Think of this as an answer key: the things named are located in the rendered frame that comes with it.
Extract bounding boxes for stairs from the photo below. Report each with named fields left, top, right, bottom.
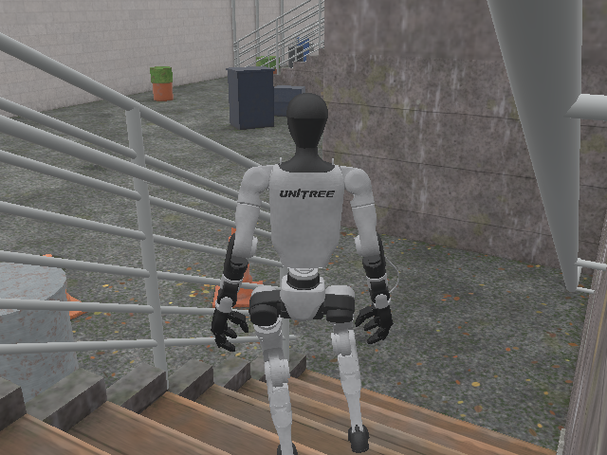
left=0, top=369, right=557, bottom=455

